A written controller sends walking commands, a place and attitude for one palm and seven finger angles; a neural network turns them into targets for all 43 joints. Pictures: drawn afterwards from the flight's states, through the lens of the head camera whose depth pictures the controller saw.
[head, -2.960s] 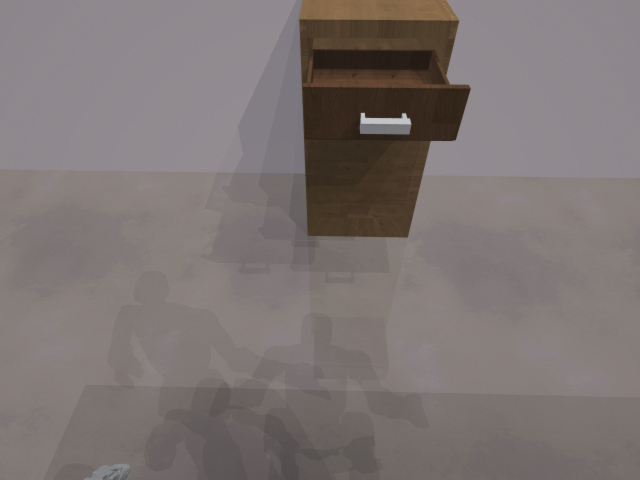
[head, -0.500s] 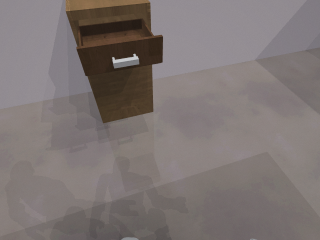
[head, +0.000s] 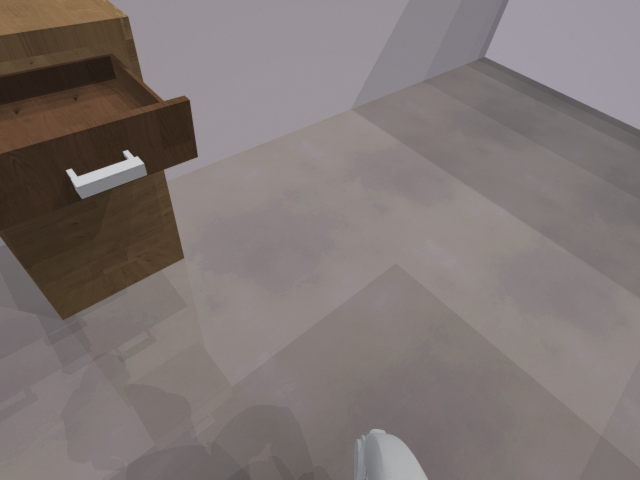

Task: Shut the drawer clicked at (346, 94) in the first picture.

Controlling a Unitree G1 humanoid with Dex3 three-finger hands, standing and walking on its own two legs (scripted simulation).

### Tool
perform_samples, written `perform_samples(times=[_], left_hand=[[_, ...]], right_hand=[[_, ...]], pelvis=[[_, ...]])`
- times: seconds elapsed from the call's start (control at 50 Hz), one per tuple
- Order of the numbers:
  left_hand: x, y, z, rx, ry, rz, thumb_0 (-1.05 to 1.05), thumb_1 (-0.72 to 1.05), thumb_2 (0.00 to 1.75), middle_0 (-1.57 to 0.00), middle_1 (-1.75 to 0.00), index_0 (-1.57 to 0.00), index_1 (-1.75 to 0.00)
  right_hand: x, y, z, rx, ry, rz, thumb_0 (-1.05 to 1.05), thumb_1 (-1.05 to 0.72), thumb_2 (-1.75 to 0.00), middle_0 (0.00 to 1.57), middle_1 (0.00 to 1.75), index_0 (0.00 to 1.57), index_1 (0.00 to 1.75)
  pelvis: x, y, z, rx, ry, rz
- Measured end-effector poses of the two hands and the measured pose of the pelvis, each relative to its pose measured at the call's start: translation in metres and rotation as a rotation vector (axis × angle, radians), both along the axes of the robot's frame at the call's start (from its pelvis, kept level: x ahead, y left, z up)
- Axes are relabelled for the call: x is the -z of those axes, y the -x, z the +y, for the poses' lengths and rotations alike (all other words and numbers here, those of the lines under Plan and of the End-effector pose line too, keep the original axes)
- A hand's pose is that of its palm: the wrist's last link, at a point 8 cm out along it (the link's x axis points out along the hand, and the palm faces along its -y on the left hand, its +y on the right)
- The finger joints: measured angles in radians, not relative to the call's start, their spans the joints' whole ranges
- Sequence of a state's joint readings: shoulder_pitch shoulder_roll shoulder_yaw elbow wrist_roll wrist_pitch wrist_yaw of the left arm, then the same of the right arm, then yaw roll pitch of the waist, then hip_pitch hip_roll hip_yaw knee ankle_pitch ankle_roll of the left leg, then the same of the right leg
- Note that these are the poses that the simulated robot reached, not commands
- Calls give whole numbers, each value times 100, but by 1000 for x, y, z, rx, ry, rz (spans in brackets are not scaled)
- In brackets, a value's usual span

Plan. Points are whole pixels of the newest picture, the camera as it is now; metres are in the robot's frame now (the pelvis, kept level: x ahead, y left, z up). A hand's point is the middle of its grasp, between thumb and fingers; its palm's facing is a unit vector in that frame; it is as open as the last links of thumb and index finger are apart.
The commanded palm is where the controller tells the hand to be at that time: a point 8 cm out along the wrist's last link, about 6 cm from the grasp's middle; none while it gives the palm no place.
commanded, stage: walk to a spot facing it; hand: left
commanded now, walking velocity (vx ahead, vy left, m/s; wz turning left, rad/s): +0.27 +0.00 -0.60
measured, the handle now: (105, 170) +0.60 +0.43 -0.02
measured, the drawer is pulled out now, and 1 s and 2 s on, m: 0.30 0.30 0.30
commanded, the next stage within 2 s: none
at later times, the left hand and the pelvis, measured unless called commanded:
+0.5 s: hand (220, 383) +0.29 +0.16 -0.17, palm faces -0.25 -0.94 -0.25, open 7.3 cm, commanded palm none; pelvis +0.18 -0.02 -0.01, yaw -17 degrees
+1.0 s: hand (238, 288) +0.48 +0.17 -0.17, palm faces -0.49 -0.85 -0.21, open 7.4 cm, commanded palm none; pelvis +0.32 +0.02 +0.00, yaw -36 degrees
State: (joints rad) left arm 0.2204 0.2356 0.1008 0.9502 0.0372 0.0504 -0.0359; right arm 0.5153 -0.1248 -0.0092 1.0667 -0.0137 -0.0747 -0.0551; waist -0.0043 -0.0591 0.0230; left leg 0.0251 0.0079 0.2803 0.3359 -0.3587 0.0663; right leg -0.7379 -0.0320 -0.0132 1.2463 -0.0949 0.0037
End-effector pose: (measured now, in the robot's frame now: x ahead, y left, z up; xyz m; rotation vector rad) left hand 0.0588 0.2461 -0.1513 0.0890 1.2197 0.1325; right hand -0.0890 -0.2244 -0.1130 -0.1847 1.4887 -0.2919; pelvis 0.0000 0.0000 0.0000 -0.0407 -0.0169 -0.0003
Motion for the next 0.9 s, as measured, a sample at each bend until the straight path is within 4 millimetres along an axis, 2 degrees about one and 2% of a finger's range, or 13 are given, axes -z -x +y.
perform_samples(times=[0.12, 0.18, 0.24, 0.3, 0.38, 0.44, 0.5, 0.58, 0.68, 0.74, 0.78, 0.84, 0.9], left_hand=[[8, -88, -36, 146, 54, -13, 0, 91, 90, -19, -30, -19, -30], [13, -137, -59, 214, 72, -45, 0, 91, 90, -19, -30, -19, -30], [16, -179, -78, 261, 72, -88, 0, 91, 90, -20, -30, -19, -30], [20, -205, -82, 254, 48, -130, 0, 90, 90, -20, -30, -20, -30], [9, -216, -67, 260, -23, -75, -1, 92, 90, -20, -30, -20, -30], [-3, -225, -51, 297, -81, -26, -1, 92, 90, -20, -30, -20, -30], [-15, -236, -38, 311, -110, 3, -1, 92, 90, -20, -30, -20, -30], [-24, -251, -21, 306, -130, 36, 0, 91, 90, -20, -30, -20, -30], [-18, -270, -1, 295, -135, 108, 0, 91, 90, -20, -30, -20, -30], [-2, -288, 12, 299, -127, 157, 0, 90, 90, -20, -30, -20, -30], [5, -306, 16, 325, -124, 177, 0, 90, 90, -20, -30, -20, -30], [8, -340, 13, 397, -117, 172, 0, 90, 90, -20, -30, -20, -30], [3, -379, 1, 461, -97, 130, 0, 91, 90, -20, -30, -19, -30]], right_hand=[[0, 28, 35, 144, -58, 156, 0, -91, -90, 20, 29, 20, 29], [3, 25, 47, 213, -88, 205, 0, -91, -90, 20, 29, 20, 29], [12, 7, 48, 269, -114, 219, 0, -90, -90, 20, 29, 20, 29], [32, -32, 35, 287, -126, 175, 1, -90, -90, 20, 30, 20, 30], [43, -131, 3, 273, -87, -54, 1, -91, -90, 20, 30, 20, 29], [35, -209, -21, 245, -45, -236, 1, -92, -90, 20, 29, 20, 29], [23, -271, -43, 211, -9, -361, 1, -94, -90, 20, 29, 20, 29], [10, -340, -56, 159, 16, -455, 1, -94, -90, 20, 29, 20, 29], [2, -411, -50, 121, 37, -512, 1, -92, -90, 20, 29, 20, 29], [2, -443, -41, 120, 65, -547, 0, -92, -90, 20, 29, 20, 29], [-1, -449, -33, 135, 73, -555, 0, -91, -90, 20, 29, 20, 29], [-7, -438, -20, 191, 79, -536, 0, -91, -90, 20, 29, 20, 29], [-6, -412, -9, 271, 78, -479, 0, -91, -90, 20, 30, 20, 30]], pelvis=[[8, -40, -1, 66, 1, 7], [14, -63, -7, 109, 2, 9], [21, -92, -16, 154, -13, 2], [32, -118, -25, 184, -26, -3], [22, -144, -29, 231, -12, -19], [13, -164, -28, 267, -26, -6], [7, -184, -22, 300, -40, 12], [2, -213, -12, 346, -54, 31], [5, -254, 2, 403, -53, 39], [16, -282, 12, 446, -39, 35], [17, -292, 15, 484, -42, 15], [12, -303, 17, 538, -34, -4], [6, -310, 20, 572, -19, -11]])
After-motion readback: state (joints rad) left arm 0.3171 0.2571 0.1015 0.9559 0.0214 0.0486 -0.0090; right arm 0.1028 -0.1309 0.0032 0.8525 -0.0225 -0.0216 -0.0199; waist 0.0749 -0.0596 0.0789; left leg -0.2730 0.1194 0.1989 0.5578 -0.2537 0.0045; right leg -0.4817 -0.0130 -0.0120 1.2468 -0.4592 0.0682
